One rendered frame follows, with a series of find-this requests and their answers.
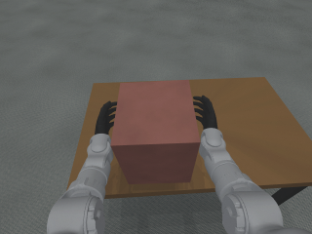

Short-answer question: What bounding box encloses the left robot upper arm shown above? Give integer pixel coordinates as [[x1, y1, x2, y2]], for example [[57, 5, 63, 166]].
[[48, 195, 105, 234]]

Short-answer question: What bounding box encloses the robot right hand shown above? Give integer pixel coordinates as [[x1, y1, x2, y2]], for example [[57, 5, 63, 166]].
[[193, 96, 218, 130]]

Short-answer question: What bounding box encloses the robot left hand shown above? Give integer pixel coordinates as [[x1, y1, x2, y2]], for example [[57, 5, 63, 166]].
[[95, 101, 117, 135]]

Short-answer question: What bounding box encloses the right robot upper arm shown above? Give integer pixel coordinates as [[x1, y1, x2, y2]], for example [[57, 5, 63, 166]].
[[221, 191, 312, 234]]

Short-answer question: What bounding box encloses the table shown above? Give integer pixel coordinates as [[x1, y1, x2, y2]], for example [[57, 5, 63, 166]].
[[66, 77, 312, 206]]

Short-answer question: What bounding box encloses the right robot forearm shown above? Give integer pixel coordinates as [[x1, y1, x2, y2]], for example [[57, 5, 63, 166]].
[[199, 128, 284, 225]]

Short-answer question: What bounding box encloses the carton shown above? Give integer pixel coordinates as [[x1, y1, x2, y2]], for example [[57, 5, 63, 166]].
[[110, 80, 201, 184]]

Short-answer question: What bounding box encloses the left robot forearm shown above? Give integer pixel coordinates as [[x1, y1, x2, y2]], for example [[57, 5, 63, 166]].
[[47, 134, 114, 234]]

